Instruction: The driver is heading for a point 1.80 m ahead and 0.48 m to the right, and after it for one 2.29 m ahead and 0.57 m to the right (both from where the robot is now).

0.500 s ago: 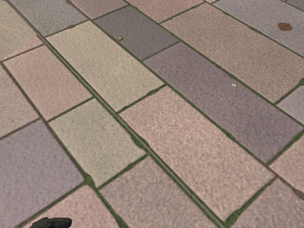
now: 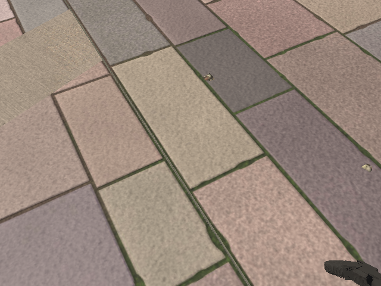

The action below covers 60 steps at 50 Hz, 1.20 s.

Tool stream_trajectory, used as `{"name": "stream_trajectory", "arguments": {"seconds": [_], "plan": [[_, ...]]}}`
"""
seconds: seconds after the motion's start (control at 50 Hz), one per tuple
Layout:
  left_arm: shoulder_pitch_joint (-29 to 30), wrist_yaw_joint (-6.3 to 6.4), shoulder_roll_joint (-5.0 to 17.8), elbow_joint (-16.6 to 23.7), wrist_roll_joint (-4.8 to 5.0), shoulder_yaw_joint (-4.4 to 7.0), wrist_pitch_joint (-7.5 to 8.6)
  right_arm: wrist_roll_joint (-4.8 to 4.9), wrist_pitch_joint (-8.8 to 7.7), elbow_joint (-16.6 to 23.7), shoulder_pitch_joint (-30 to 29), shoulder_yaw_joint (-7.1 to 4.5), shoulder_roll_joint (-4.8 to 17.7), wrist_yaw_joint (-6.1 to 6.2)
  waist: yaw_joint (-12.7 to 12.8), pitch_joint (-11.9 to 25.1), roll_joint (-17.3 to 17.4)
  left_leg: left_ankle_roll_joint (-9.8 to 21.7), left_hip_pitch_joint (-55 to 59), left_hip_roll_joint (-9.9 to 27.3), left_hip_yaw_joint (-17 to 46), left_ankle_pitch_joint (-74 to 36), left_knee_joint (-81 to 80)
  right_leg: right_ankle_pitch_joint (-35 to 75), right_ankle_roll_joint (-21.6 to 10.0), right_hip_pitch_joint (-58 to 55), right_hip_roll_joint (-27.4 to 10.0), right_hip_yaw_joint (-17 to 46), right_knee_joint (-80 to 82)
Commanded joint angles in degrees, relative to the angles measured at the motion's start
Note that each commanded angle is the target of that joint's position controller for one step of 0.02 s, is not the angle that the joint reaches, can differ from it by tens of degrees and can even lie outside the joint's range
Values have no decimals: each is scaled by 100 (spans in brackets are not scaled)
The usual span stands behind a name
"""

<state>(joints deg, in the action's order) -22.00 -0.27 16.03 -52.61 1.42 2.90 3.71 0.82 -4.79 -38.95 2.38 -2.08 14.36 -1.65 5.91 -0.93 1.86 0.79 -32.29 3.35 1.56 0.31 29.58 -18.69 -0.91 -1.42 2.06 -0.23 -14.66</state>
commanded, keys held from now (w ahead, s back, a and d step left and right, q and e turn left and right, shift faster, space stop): w+e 0.64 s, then w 0.36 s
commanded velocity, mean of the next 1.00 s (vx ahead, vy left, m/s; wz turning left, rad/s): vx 0.50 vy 0.00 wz -0.39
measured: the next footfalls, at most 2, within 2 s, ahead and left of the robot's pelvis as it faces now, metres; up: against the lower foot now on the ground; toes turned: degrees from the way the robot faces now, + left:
left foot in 0.04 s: +0.20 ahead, +0.13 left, +0.00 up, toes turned -1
right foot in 0.52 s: +0.42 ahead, -0.18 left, +0.04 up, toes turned -21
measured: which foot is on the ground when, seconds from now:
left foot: up 0.00-0.02, down 0.04-0.58, up 0.60-1.00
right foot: down 0.00-0.06, up 0.08-0.50, down 0.52-1.00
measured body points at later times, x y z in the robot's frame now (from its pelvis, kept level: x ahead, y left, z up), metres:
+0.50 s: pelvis +0.26 +0.00 +0.00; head +0.28 -0.02 +0.45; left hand +0.50 +0.18 -0.10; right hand +0.21 -0.28 -0.13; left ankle +0.16 +0.13 -0.74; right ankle +0.38 -0.17 -0.69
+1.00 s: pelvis +0.51 -0.08 +0.03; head +0.52 -0.07 +0.48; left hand +0.69 +0.15 -0.09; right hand +0.57 -0.39 -0.05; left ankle +0.66 -0.02 -0.69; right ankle +0.38 -0.17 -0.70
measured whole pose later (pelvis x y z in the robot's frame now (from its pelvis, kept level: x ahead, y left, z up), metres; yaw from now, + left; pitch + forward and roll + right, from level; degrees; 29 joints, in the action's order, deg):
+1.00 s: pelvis +0.51 -0.08 +0.03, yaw -27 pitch +0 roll -3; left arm -19.0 0.5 15.0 -45.6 0.2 5.1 3.0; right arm 1.2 -3.8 -47.6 3.5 -2.4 15.0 -2.3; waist 2.5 0.0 1.4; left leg -1.5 -26.3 4.3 -0.7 7.0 34.3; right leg -23.0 -3.6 5.4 1.3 -2.1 -27.1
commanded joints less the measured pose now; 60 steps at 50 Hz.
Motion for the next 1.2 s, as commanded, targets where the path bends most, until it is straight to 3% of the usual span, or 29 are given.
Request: {"name": "stream_trajectory", "arguments": {"seconds": [0.02, 0.04, 0.06, 0.08, 0.1, 0.12, 0.14, 0.18, 0.3, 0.44, 0.48, 0.52, 0.56, 0.58, 0.6, 0.62, 0.64, 0.66, 0.72, 0.8, 0.9, 0.98, 1.0, 1.02, 1.04, 1.06, 1.1, 1.12, 1.2], "plan": [[142, 69, 1104, 229, 26, 250, -37, -18, -163, 306, 358, -284, 783, -1, -718, 170, -668, 234, 1141, -233, -131, 272, -425, 3466, -735, 210, -1458, 881, -692], [164, 67, 926, 282, -29, 182, -27, -72, -168, 83, 1201, -423, 1082, 55, -1102, 808, -563, 426, 2544, -63, -36, 84, -296, 3519, -555, 710, -1128, 679, -1725], [169, 66, 497, 486, -207, 29, -3, -168, -137, -30, 2221, -538, 1534, 132, -1439, 1802, 235, 767, 4300, 1152, 1189, -188, -37, 1701, -306, 1913, -626, 366, -3590], [-647, 36, 35, 510, -49, -97, 105, -175, -71, -136, 2285, -558, 1714, 91, -1010, 2483, 1831, 1522, 5637, 2200, 3516, 969, -709, -1552, -75, 3784, 41, 390, -5178], [-314, 35, 719, 404, 92, 68, 137, -134, -53, -68, 2159, -422, 1117, 94, -1212, 1947, 1026, 1336, 5173, 1984, 3443, 1728, -1015, -1445, -72, 4306, -281, 826, -5790], [189, 32, 908, 549, 139, 146, 143, -90, -66, -66, 1823, -344, 899, 113, -1182, 1150, 711, 1118, 4444, 1802, 2554, 1630, -1143, -895, -94, 4547, -496, 714, -5831], [401, 57, 808, 569, 98, 147, 117, -106, -82, -70, 1461, -298, 789, 105, -1005, 765, 337, 1022, 3715, 1571, 1986, 1211, -1338, -429, -51, 4340, -718, 619, -5680], [349, 56, 626, 565, 39, 183, -10, -158, -138, -126, 1018, -254, 584, 86, -677, 329, 467, 955, 2757, 1274, 1142, 716, -1780, 95, 10, 3858, -980, 637, -5329], [685, 32, 300, 813, -13, 168, -242, -191, -213, -437, 979, -357, 741, 179, -528, -30, 208, 1065, 2490, 1236, -143, -212, -2239, 1053, 202, 4172, -1064, 591, -4625], [2055, -213, 96, 1421, -34, 13, -225, -69, 50, -749, 1449, -455, 1066, 273, -989, -486, -15, 851, 3364, 1428, -933, -433, -2200, 1279, -14, 4567, -977, 43, -3045], [2229, -269, 158, 1581, -40, 15, -229, -6, 145, -809, 1572, -494, 1216, 263, -1027, -489, 57, 814, 3509, 1465, -1097, -845, -1982, 685, -146, 4331, -756, -377, -2866], [1742, -279, 354, 1611, -31, 128, -237, 12, 218, -764, 1375, -504, 1359, 295, -590, -45, 349, 666, 3574, 1486, -1336, -3237, -1043, 123, -419, 3492, -313, -745, -2999], [393, -248, 906, 1164, 50, 471, -240, 35, 266, -618, 1478, -399, 1088, 350, 4, 958, 24, 253, 2353, 936, -1722, -4706, 1075, 565, -936, 753, 317, -852, -2612], [-474, -134, 1325, 981, 93, 721, -315, 16, 140, -518, 1290, -342, 1146, 319, 537, 1371, -334, -138, 867, 554, -1698, -2925, 2651, 318, -1374, -974, -142, 290, -1880], [-592, -56, 1643, 952, 57, 764, -318, -46, -23, -226, 1104, -168, 614, 216, 304, 1716, -1623, -290, -618, -196, -934, 2410, 4420, -323, -2014, -1901, -1540, 3021, -850], [-403, -72, 1288, 1142, -123, 595, -183, 29, -221, -145, 663, -169, 722, 103, 346, 1974, -959, -68, -739, -111, 346, 2805, 4691, -150, -1956, -1674, -1779, 3881, -412], [-91, -97, 1103, 1207, -158, 531, -66, 145, -317, -28, 244, -203, 781, 53, 257, 1293, -555, 54, -878, 20, 390, 2541, 4321, 361, -1815, -1008, -1722, 3472, -336], [244, -126, 849, 1216, -95, 455, 15, 95, -343, -74, 258, -218, 761, 72, -48, 872, -207, 108, -723, 216, 385, 2297, 3844, 779, -1645, -362, -1516, 2957, -348], [1030, -70, 333, 1393, -146, 294, 43, 39, -163, -430, 716, -260, 690, 97, -600, 462, -535, 5, 127, 388, 211, 1848, 3072, 1013, -1472, 1020, -1096, 1924, -78], [818, 80, 620, 1341, -105, 352, 49, -70, 3, -481, 368, -160, 424, 54, -585, 114, -593, -307, 292, 236, -37, 690, 1871, 833, -1386, 1653, -1022, 1307, 213], [649, 102, 809, 1190, -38, 419, 42, 31, 114, -447, -166, -104, 502, -24, -481, -3, -853, -421, 729, 164, -19, 229, 580, 290, -1163, 1625, -1239, 1001, 169], [1067, 83, 610, 1129, -131, 361, 19, 65, 83, -925, 950, -315, 881, -44, -1145, 172, -819, -145, 1774, 131, -335, 703, 689, 224, -895, 1668, -1343, 694, -558], [1115, 86, 359, 1101, -192, 284, -18, 41, 81, -1338, 1924, -436, 1017, -27, -1521, 502, -469, -103, 2689, -22, -378, 1110, 518, 630, -718, 1899, -927, 291, -1867], [1171, 95, 9, 1165, -238, 179, -33, -91, 70, -1595, 2562, -498, 1289, -42, -1651, 362, 845, 95, 3075, 616, 757, 1902, -230, -392, -393, 2820, -334, -164, -4275], [42, 37, -409, 1353, -58, 83, 47, -236, 19, -1310, 1978, -450, 1705, -87, -677, 489, 2426, 1040, 3672, 1526, 4062, 3537, -1616, -1492, -247, 4478, 265, 403, -5683], [130, 25, 205, 1240, 164, 185, 111, -133, -44, -1126, 1404, -366, 1254, -124, -713, 318, 1539, 1349, 3375, 1859, 4701, 5062, -2250, -1106, -306, 4987, -108, 694, -6360], [885, 85, 519, 1329, 60, 265, 107, -98, -121, -1064, 897, -219, 780, -109, -648, -23, 402, 1083, 2538, 1460, 3112, 3633, -1987, -85, -373, 4773, -659, 577, -5974], [938, 108, 444, 1327, -63, 259, 84, -117, -129, -1099, 833, -189, 705, -81, -591, -5, 426, 999, 2304, 1187, 2558, 3105, -1947, 158, -323, 4541, -788, 578, -5588], [1231, 81, 347, 1313, -89, 243, 12, -112, -233, -1335, 1366, -151, 686, 77, -719, 32, 340, 1009, 2544, 884, 1482, 1321, -2183, 1124, -154, 4465, -888, 423, -4576]]}}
